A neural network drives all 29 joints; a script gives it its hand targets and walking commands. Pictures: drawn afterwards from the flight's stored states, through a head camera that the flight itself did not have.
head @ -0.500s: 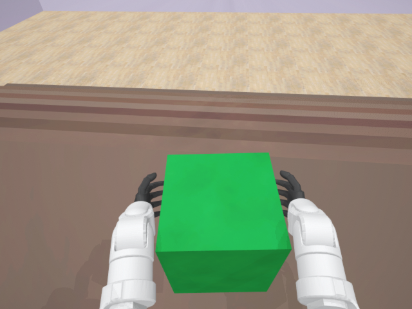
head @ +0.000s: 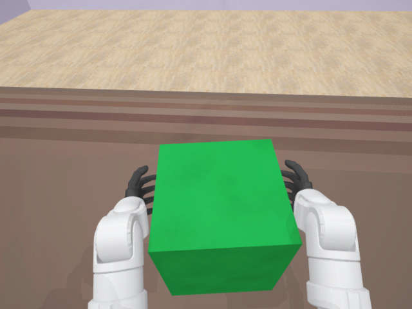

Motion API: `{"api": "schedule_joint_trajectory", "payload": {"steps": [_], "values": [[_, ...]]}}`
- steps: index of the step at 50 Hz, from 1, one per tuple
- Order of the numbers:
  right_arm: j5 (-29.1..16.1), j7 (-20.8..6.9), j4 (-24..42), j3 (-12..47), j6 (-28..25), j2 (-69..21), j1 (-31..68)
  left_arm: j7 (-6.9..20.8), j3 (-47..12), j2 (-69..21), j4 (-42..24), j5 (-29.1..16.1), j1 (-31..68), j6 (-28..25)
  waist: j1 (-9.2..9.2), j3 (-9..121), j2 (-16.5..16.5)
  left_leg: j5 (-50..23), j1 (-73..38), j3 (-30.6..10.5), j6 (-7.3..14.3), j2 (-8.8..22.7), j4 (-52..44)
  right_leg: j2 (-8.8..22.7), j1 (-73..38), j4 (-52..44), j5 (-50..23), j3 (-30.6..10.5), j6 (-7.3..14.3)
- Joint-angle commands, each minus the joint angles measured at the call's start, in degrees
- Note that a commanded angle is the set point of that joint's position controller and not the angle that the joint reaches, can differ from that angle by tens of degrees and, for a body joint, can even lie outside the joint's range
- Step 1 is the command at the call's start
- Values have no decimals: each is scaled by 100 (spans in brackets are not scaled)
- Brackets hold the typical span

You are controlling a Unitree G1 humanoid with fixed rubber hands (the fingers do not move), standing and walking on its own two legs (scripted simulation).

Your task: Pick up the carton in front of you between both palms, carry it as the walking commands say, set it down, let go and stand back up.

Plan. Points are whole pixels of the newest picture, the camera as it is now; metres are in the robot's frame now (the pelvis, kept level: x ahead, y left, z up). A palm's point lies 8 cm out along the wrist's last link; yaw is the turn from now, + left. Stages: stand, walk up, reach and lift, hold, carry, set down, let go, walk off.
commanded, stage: carry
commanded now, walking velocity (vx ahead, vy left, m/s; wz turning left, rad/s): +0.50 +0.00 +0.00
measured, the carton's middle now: (218, 221) +0.28 +0.00 +0.03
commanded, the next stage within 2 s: none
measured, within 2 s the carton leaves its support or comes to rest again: neither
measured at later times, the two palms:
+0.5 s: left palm (176, 117) +0.55 +0.10 +0.09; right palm (290, 113) +0.56 -0.20 +0.09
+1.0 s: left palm (180, 62) +0.91 +0.12 +0.08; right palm (263, 62) +0.88 -0.18 +0.08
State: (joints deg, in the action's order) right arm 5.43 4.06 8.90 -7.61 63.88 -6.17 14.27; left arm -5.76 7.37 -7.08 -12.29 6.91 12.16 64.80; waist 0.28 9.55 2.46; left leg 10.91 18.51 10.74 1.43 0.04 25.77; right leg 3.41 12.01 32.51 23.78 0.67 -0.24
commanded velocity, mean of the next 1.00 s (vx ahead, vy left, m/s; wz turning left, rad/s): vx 0.50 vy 0.00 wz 0.00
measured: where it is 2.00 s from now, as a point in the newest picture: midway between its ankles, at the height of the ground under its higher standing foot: (221, 154)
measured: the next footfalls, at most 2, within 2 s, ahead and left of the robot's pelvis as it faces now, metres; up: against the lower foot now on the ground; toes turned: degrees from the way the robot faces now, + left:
right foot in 0.30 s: +0.32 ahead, -0.13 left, +0.00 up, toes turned -13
left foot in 0.76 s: +0.66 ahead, +0.07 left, +0.00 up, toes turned +12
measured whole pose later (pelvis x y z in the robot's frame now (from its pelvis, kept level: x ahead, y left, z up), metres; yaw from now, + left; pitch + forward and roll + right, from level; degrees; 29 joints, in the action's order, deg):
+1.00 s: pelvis +0.62 -0.01 +0.01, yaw -3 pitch +5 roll -1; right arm 5.3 5.2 16.3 -7.5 65.8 -7.7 9.9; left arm -5.1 7.1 -7.8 -16.3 6.0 10.8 66.4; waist -1.8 1.8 0.1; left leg 12.5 14.3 14.5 4.3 2.1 22.0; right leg 5.0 33.1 59.5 17.2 4.5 1.2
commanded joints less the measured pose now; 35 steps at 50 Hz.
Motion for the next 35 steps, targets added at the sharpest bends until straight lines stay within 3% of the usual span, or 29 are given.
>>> {"api": "schedule_joint_trajectory", "payload": {"steps": [1,2,3,4,6,8,12,14,15,16,17,18,19,20,21,22,25,29,35], "values": [[-1943,-1214,504,3945,272,-5039,2161,1531,-4200,-5047,-642,-2405,2921,339,-186,952,-1869,692,-3545,-3901,1272,2609,-1215,-172,3578,2015,734,525,100],[-1894,-1180,786,3977,330,-5075,2230,1594,-4206,-5166,-657,-2472,2937,379,-198,693,-1317,54,-3342,-3789,1418,2688,-1179,103,3891,2412,857,258,144],[-1892,-1160,1029,4036,380,-5136,2280,1638,-4182,-5219,-642,-2516,2810,395,-204,705,-873,-320,-3243,-3383,1280,2553,-1161,231,3894,2567,802,209,137],[-1990,-1169,1168,4092,418,-5375,2321,1646,-4160,-5234,-697,-2538,2710,411,-199,809,-580,-83,-3133,-2935,1094,2450,-1307,319,3778,2315,559,190,119],[-2196,-1201,1502,4204,452,-5395,2647,1609,-4231,-5248,-915,-2585,2828,432,-174,727,-728,-225,-2677,-1929,766,1978,-1497,292,3172,1496,-189,410,36],[-2310,-1236,1568,4248,519,-5271,2571,1527,-4193,-5218,-1002,-2539,2680,458,-153,675,-920,-460,-2266,-1232,610,1647,-1480,106,2516,782,-667,720,-20],[-2362,-1296,1508,4219,659,-4965,2261,1389,-4038,-4957,-1013,-2309,2265,569,-126,526,-1145,-810,-1611,-499,377,1410,-1101,-145,1231,-204,-1677,1233,36],[-2331,-1312,1485,4211,723,-4849,2221,1377,-3972,-4887,-920,-2239,2153,617,-35,713,-874,-1393,-981,4,143,1161,-30,-420,-230,-489,-1619,1625,145],[-2312,-1320,1462,4193,755,-4762,2208,1378,-3931,-4844,-836,-2205,2108,637,38,1012,-642,-1395,-438,212,-39,978,956,-225,-1270,-469,-1271,1331,199],[-2318,-1339,1506,4206,808,-4678,2309,1379,-3872,-4725,-741,-2118,2022,647,175,1294,422,-328,574,232,-343,565,2555,1107,-2023,-1307,157,-865,584],[-2380,-1353,1531,4252,855,-4755,2536,1380,-3828,-4735,-627,-2097,2134,634,186,1300,1468,1614,2049,-143,-452,-9,3871,2243,-2749,-2040,259,-3013,1253],[-2398,-1376,1430,4235,847,-4851,2549,1386,-3874,-4907,-728,-2180,2218,629,114,1205,1092,1712,2434,-809,-232,367,4566,2324,-2561,-2057,-355,-3013,1351],[-2441,-1404,1456,4223,808,-5010,2629,1394,-3926,-5119,-821,-2231,2324,597,105,1178,740,1520,2484,-928,-99,589,4768,2093,-2272,-1914,-1034,-2500,1282],[-2449,-1415,1458,4213,749,-5182,2661,1411,-3997,-5302,-946,-2291,2461,554,86,1209,183,1155,2467,-997,-52,765,4672,1989,-2066,-1840,-1376,-1994,1133],[-2415,-1412,1491,4222,685,-5298,2624,1432,-4086,-5459,-1058,-2355,2603,501,61,1178,-23,788,2304,-1039,-49,871,4320,1846,-1778,-1911,-1641,-1516,957],[-2372,-1390,1528,4264,621,-5329,2645,1451,-4180,-5529,-1147,-2426,2756,448,49,1199,36,571,2085,-984,-60,882,3957,1705,-1622,-1982,-1762,-1058,823],[-2193,-1285,1442,4272,489,-5398,2401,1506,-4299,-5413,-1250,-2565,2740,400,71,1094,291,340,1954,-665,-130,719,3042,1436,-1585,-2130,-2019,-349,784],[-1938,-1165,1341,4183,489,-5192,1966,1582,-4265,-5102,-1158,-2565,2429,440,87,728,438,-237,2044,-270,-173,521,1558,1160,-1831,-2057,-2916,268,780],[-2016,-1252,1313,4176,606,-5103,1968,1597,-4143,-4985,-911,-2358,2145,510,101,179,664,-955,1143,282,53,258,361,1021,-1748,-1728,-3947,857,551]]}}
